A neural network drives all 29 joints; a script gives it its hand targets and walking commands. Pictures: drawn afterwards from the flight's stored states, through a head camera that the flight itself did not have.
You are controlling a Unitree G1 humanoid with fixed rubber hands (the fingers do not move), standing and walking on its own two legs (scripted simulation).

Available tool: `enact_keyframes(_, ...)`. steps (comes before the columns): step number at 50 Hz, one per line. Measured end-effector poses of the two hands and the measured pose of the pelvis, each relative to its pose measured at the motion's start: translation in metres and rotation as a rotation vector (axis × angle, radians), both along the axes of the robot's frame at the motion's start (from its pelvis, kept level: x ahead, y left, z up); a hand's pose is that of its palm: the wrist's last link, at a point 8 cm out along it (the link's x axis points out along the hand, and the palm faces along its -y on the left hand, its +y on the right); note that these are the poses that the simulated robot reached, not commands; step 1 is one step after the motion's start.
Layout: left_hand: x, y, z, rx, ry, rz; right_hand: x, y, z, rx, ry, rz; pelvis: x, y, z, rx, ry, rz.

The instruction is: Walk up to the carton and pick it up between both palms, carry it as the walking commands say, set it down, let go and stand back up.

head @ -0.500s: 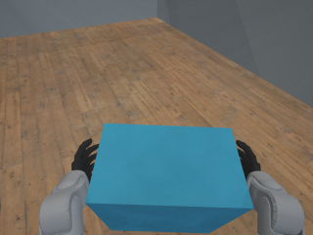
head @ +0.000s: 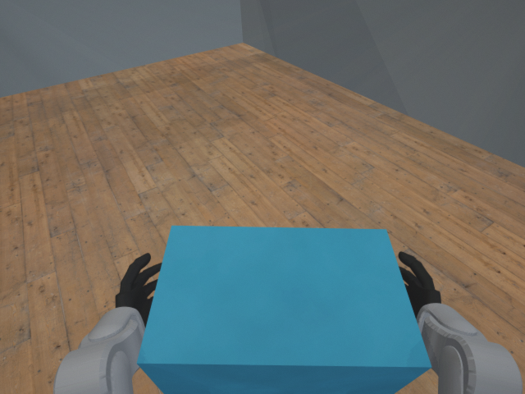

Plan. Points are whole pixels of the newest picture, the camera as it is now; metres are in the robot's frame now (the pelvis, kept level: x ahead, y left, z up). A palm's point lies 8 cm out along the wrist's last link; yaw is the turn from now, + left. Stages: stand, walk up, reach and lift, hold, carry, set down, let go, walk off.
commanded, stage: carry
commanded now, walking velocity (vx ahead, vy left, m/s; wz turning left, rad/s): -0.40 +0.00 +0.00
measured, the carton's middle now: (274, 333) +0.23 -0.01 +0.02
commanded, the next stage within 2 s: none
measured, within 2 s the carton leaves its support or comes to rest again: neither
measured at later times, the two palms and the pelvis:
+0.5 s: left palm out of the picture -0.01 +0.23 +0.09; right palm out of the picture +0.01 -0.14 +0.08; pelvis -0.23 +0.03 +0.00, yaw +3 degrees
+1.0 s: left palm out of the picture -0.27 +0.26 +0.07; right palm out of the picture -0.24 -0.11 +0.08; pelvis -0.48 +0.05 +0.00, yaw +4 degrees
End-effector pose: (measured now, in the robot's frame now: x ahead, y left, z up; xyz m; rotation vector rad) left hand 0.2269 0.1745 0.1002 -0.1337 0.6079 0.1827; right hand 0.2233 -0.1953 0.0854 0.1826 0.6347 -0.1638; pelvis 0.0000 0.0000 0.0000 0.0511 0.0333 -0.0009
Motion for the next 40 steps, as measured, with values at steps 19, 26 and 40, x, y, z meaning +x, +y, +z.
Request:
enact_keyframes(19, -0.192, 0.071, -0.026, -0.074, 0.039, 0.084, -0.163, 0.072, -0.003, -0.057, 0.043, 0.064, -0.175, 0.036, -0.001, -0.087, 0.009, 0.076)
enact_keyframes(26, -0.24, 0.053, -0.01, -0.008, -0.011, 0.041, -0.223, 0.052, -0.003, -0.036, -0.008, 0.054, -0.239, 0.025, -0.006, -0.08, 0.045, 0.052)
enact_keyframes(40, -0.38, 0.032, 0.0, 0.001, -0.015, 0.031, -0.366, 0.032, 0.002, -0.02, -0.012, 0.048, -0.374, 0.023, 0.001, 0.006, 0.029, 0.031)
